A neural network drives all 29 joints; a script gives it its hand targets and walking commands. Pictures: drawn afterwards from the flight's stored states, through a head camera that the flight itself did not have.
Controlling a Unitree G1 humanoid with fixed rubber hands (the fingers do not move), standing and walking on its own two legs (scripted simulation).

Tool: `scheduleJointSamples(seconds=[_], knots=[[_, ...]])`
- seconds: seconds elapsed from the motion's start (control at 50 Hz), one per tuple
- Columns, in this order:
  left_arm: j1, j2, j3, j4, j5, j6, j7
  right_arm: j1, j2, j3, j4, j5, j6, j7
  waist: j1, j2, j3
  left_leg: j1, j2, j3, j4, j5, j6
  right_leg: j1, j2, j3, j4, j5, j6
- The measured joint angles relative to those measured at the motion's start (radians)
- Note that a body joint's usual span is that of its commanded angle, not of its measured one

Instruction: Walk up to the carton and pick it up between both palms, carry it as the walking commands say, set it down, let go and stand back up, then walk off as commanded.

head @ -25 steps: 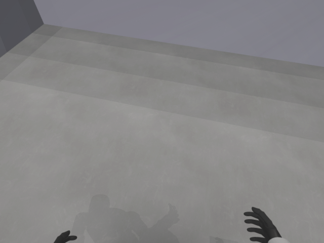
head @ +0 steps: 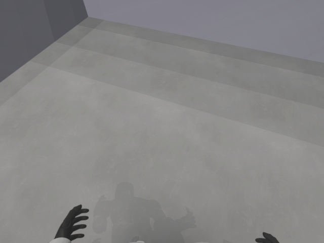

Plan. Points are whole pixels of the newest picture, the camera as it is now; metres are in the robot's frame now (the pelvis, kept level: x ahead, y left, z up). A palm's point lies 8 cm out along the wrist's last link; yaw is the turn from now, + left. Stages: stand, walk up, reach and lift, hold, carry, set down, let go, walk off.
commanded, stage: walk off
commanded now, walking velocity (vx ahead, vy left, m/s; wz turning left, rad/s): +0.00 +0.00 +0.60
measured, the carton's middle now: out of the picture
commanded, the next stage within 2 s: stand in 0.86 s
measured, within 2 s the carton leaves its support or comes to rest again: neither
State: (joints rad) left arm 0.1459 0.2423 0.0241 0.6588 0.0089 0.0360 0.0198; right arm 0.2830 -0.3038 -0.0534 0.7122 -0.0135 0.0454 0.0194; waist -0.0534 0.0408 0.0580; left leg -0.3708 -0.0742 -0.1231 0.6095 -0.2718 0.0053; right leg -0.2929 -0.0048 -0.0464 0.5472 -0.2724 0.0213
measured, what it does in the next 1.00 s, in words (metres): steps on the spot, turning left: left foot, then right foot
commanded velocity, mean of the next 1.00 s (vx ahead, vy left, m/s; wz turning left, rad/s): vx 0.00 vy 0.00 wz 0.50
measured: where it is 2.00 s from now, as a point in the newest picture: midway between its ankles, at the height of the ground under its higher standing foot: outside the picture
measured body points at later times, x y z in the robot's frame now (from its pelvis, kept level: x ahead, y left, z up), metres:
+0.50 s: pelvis -0.03 +0.02 +0.00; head -0.01 +0.06 +0.45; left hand -0.05 +0.31 -0.13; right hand +0.22 -0.17 -0.08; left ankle -0.06 +0.11 -0.73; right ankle +0.00 -0.11 -0.68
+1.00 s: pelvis -0.03 -0.01 +0.01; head +0.02 -0.02 +0.46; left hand -0.05 +0.28 -0.08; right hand +0.19 -0.19 -0.13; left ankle -0.10 +0.09 -0.67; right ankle +0.02 -0.09 -0.73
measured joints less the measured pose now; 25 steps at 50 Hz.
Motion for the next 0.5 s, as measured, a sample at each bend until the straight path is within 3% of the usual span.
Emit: scheduleJointSamples(seconds=[0.06, 0.14, 0.2, 0.28, 0.36, 0.42, 0.46, 0.5], knots=[[0.024, -0.010, -0.009, 0.000, 0.013, -0.006, -0.001, -0.002, 0.002, -0.010, 0.013, -0.012, 0.011, -0.002, 0.003, 0.014, 0.000, -0.088, 0.003, 0.049, 0.272, -0.154, -0.030, 0.019, -0.023, -0.038, -0.013, 0.001, -0.046], [0.043, -0.017, -0.011, 0.000, 0.012, -0.012, 0.004, -0.001, -0.003, -0.021, 0.021, -0.013, 0.020, 0.018, 0.017, 0.020, -0.003, -0.142, 0.042, 0.085, 0.495, -0.120, -0.068, 0.063, -0.054, -0.089, -0.081, 0.027, -0.044], [0.049, -0.015, -0.009, -0.001, 0.013, -0.021, 0.007, -0.004, -0.003, -0.024, 0.025, -0.008, 0.027, 0.027, 0.036, 0.010, -0.010, -0.130, 0.074, 0.103, 0.489, -0.107, -0.096, 0.070, -0.078, -0.126, -0.090, 0.029, -0.041], [0.070, -0.002, -0.002, 0.009, 0.016, -0.027, 0.004, -0.043, 0.004, -0.019, 0.007, -0.005, 0.035, 0.034, 0.060, -0.013, -0.007, -0.073, 0.106, 0.139, 0.339, -0.133, -0.107, 0.058, -0.110, -0.170, -0.059, 0.012, -0.032], [0.094, 0.019, 0.010, 0.028, 0.019, -0.023, -0.008, -0.097, 0.016, -0.010, -0.021, 0.000, 0.028, 0.037, 0.082, -0.038, -0.005, 0.008, 0.114, 0.186, 0.156, -0.155, -0.091, 0.037, -0.144, -0.221, 0.004, -0.020, -0.013], [0.122, 0.050, 0.025, 0.044, 0.009, -0.014, -0.018, -0.132, 0.023, -0.003, -0.039, -0.006, 0.005, 0.031, 0.088, -0.070, -0.005, 0.089, 0.088, 0.211, -0.031, -0.027, -0.049, 0.002, -0.185, -0.244, 0.104, -0.064, 0.011], [0.131, 0.062, 0.036, 0.057, 0.012, 0.009, -0.019, -0.143, 0.031, 0.006, -0.044, -0.007, -0.012, 0.019, 0.097, -0.095, 0.008, 0.083, 0.068, 0.205, -0.010, -0.033, 0.014, -0.059, -0.185, -0.175, 0.272, -0.212, 0.039], [0.137, 0.063, 0.036, 0.057, 0.007, 0.031, -0.017, -0.129, 0.032, 0.009, -0.047, -0.004, -0.020, 0.008, 0.095, -0.095, 0.005, 0.090, 0.066, 0.183, -0.030, -0.033, 0.039, -0.122, -0.155, -0.113, 0.417, -0.240, 0.057]])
